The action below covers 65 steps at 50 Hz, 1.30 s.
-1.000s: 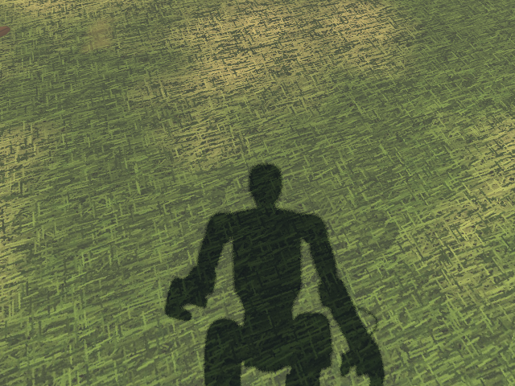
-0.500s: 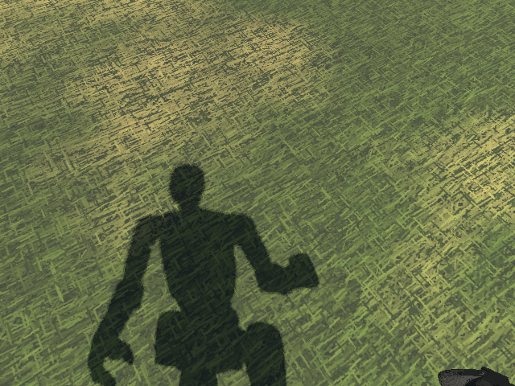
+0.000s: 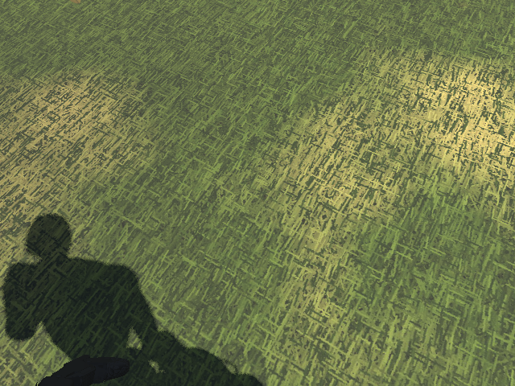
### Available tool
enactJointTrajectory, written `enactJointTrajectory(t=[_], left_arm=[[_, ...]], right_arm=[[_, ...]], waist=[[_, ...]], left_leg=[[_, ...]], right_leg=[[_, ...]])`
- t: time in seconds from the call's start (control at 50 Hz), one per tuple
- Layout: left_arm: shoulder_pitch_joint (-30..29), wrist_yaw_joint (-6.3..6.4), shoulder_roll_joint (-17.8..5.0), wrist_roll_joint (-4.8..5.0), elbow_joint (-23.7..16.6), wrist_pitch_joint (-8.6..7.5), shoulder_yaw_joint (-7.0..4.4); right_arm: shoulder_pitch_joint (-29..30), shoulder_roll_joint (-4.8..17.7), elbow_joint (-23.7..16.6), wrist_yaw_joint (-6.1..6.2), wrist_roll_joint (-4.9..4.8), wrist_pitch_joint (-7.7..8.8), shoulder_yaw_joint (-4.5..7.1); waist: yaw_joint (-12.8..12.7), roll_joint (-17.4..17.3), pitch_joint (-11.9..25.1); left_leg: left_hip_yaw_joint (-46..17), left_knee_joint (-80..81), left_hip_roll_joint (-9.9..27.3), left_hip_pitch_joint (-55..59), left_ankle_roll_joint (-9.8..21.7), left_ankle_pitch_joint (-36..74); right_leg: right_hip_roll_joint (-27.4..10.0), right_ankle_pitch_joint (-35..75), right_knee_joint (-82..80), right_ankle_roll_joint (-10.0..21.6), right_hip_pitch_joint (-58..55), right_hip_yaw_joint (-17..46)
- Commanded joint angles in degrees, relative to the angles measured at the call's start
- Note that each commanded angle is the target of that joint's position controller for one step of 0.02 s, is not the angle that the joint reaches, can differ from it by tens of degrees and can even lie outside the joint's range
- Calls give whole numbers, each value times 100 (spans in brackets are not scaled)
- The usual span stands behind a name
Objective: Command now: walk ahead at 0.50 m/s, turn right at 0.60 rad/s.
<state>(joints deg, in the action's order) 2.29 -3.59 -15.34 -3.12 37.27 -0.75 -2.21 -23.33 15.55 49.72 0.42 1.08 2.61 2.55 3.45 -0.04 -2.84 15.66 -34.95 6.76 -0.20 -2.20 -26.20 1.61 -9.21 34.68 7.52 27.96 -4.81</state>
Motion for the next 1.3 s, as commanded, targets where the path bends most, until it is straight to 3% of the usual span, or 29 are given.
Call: enactJointTrajectory(t=[0.02, 0.04, 0.06, 0.1, 0.14, 0.18, 0.28, 0.38, 0.44, 0.48, 0.5, 0.52, 0.54, 0.56, 0.58, 0.62, 0.72, 0.86, 0.92, 0.96, 0.98, 1.0, 1.02, 1.04, 1.06, 1.08, 1.12, 1.18, 1.3], left_arm=[[2080, 225, -1769, 184, 55, -5, -580], [2111, 274, -1622, 238, 163, 31, -560], [1885, 326, -1320, 258, 258, 13, -484], [1411, 359, -895, 291, 255, -55, -346], [1273, 324, -783, 298, 207, -155, -296], [1445, 304, -886, 294, 298, -214, -333], [2036, 307, -918, 299, 486, -234, -359], [2488, 366, -1005, 248, 609, -235, -390], [2295, 422, -1118, 225, 566, -226, -414], [1991, 393, -1198, 227, 517, -250, -421], [1944, 340, -1072, 278, 519, -291, -381], [2114, 318, -567, 412, 319, -333, -245], [2605, 328, -488, 372, 191, -302, -211], [2424, 375, -830, 182, 421, -197, -252], [2049, 311, -831, 151, 436, -167, -259], [1791, 205, -676, 109, 405, -81, -241], [1284, 36, -495, 96, 198, 77, -179], [133, -95, -124, 123, -182, 8, 0], [237, -75, -277, 41, -195, 19, -58], [933, 5, -463, -31, -22, -38, -157], [1603, 93, -586, -89, 203, -111, -235], [1944, 199, -1100, -83, 250, -156, -364], [1796, 247, -1697, 118, 40, -103, -502], [2102, 279, -1568, 411, 1, -13, -551], [1681, 361, -1330, 386, -42, 61, -501], [1271, 392, -935, 382, -43, 108, -388], [985, 421, -645, 345, 16, 137, -288], [1052, 355, -842, 247, 66, 67, -357], [1325, 375, -927, 246, 127, 171, -427]], right_arm=[[241, 608, -1014, -75, 44, 86, 121], [879, 806, -1141, -90, 68, 99, 155], [877, 652, -1124, -96, -3, 159, 85], [621, 615, -990, -80, 106, 90, 75], [409, 589, -912, -117, 198, -97, 76], [586, 492, -965, -143, 179, -176, 61], [1759, 431, -1296, -153, 149, -168, 29], [2574, 428, -1574, -198, 77, -63, -27], [2342, 561, -1582, -173, 47, 4, 2], [1363, 760, -1291, -72, 43, 66, 101], [613, 977, -1130, 3, 106, 147, 182], [-205, 1460, -1151, 109, 246, 168, 289], [54, 1742, -1156, 86, 225, 92, 355], [449, 1169, -1194, 59, 129, 41, 266], [749, 729, -1223, 37, 82, 38, 159], [876, 512, -1109, 34, 78, 81, 85], [562, 583, -810, -54, -23, 305, 131], [464, 668, -579, -15, -60, 248, 150], [345, 881, -498, 58, -97, 150, 215], [388, 1012, -503, 117, -126, 46, 255], [439, 1018, -544, 116, -151, 7, 255], [100, 726, -691, 88, -76, -13, 185], [-498, 318, -897, 59, -56, -118, 106], [-262, 602, -875, 80, 55, -226, 143], [162, 541, -972, 90, -22, -242, 100], [573, 594, -990, 107, 17, -243, 99], [552, 627, -971, 94, 115, -385, 124], [435, 479, -925, 62, 92, -529, 107], [1180, 531, -1144, 112, 79, -615, 149]], waist=[[-950, 1305, 2241], [-1089, 523, 1584], [-834, 331, 905], [-303, 142, 390], [-129, 227, 519], [-142, 192, 458], [-548, 297, 87], [-855, 337, 48], [-646, 439, 72], [-161, 367, 418], [224, 3, 883], [428, -786, 1824], [-40, -1892, 2003], [-184, -865, 1187], [-191, -291, 585], [-301, -472, 200], [-355, -570, 165], [-218, -605, -32], [-260, -703, 176], [-546, -638, 582], [-874, -320, 999], [-859, 537, 1519], [-375, 1271, 2129], [-775, 467, 2697], [-711, 508, 2073], [-574, 181, 1267], [-223, 331, 677], [-139, 187, 907], [-433, 483, 707]], left_leg=[[-999, -4538, -704, -3956, 34, -592], [-1657, -4651, -388, -4554, 96, -89], [-1644, -4242, -150, -4459, 136, 434], [-1692, -3343, 95, -3648, 100, 621], [-1626, -3094, 56, -3207, 7, 685], [-1571, -2720, 11, -3308, -66, 992], [-1632, -1393, -86, -3937, -143, 2046], [-1643, -368, -402, -3832, -52, 2365], [-1720, 205, -580, -2949, 120, 2060], [-1576, 589, -859, -1406, 305, 1688], [-1871, 867, -496, -227, 487, 1650], [-3587, 1172, 1030, 1234, 836, 159], [-5991, 1944, 1951, 1559, 1322, 30], [-5658, 1917, 1774, 798, 1323, -561], [-4717, 2015, 1481, 75, 1232, -285], [-3369, 2233, 995, -576, 1034, 1043], [-2070, 2491, 876, -566, 1107, 2846], [-545, 2080, 515, -633, 848, 5013], [-444, 1396, 660, -149, 717, 5906], [-401, 131, 669, -40, 655, 6264], [-311, -1063, 502, -365, 496, 5461], [-286, -2707, 186, -1577, 278, 2392], [-728, -4536, -733, -3082, -12, -1475], [-1632, -4855, -599, -3350, -45, -1113], [-1679, -4773, -464, -3684, -58, -624], [-1725, -4169, -230, -3653, -53, -186], [-1734, -3432, -156, -3123, -63, 166], [-1697, -3097, -315, -2778, -61, 421], [-1943, -2331, -407, -3287, -107, 721]], right_leg=[[-2218, -902, -1723, 1463, -4682, 4990], [-2006, -119, -1743, 1364, -4434, 4144], [-1845, 626, -1693, 1227, -3642, 3321], [-1219, 1586, -1839, 844, -2355, 2426], [-965, 1935, -1971, 845, -1925, 2132], [-837, 1722, -2136, 872, -1757, 2057], [-752, 1129, -2290, 740, -2063, 2279], [-821, 1850, -1853, 636, -2602, 2510], [-884, 2182, -1517, 382, -2511, 2743], [-637, 2934, -643, 132, -2117, 2680], [-229, 2657, 545, -21, -1687, 2345], [247, 796, 2308, -216, -707, 1745], [803, -2370, 3258, -293, 594, 1276], [223, -1857, 3722, -251, 932, 1298], [41, -1356, 3599, -277, 830, 1205], [-242, -1019, 3233, -370, 619, 1054], [-392, -422, 3061, -496, 978, 896], [-257, 809, 625, -529, 272, 71], [-33, 377, 117, -334, -160, -104], [251, 95, -295, -100, -902, -75], [331, 698, -845, 54, -1778, 51], [-828, 2765, -646, 310, -3090, 1285], [-2432, 6387, -237, 1316, -4169, 3577], [-2360, 6223, -407, 1691, -4294, 3527], [-2186, 4569, -850, 1650, -3649, 3205], [-1726, 3471, -1216, 1285, -2759, 2773], [-1096, 2950, -1506, 792, -1723, 2288], [-894, 2826, -1572, 639, -1405, 2192], [-788, 241, -1935, 488, -1524, 2921]])
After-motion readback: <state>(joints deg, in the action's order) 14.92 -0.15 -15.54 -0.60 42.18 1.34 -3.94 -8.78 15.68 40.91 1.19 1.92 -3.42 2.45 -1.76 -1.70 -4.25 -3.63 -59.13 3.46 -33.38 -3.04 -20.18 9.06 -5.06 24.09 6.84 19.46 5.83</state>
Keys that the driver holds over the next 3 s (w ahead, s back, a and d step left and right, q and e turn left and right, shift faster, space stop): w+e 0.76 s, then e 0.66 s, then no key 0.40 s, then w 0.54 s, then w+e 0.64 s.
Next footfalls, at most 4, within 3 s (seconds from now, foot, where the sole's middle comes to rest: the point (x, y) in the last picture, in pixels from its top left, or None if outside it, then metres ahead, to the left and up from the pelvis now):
0.50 left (243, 376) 0.47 0.05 -0.75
1.00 right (354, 320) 0.60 -0.25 -0.75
1.60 left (298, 287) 0.70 -0.11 -0.75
1.96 right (337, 352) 0.51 -0.19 -0.75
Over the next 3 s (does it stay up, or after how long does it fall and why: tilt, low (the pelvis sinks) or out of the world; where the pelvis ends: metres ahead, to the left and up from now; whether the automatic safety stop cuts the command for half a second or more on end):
stays up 0.87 -0.53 0.02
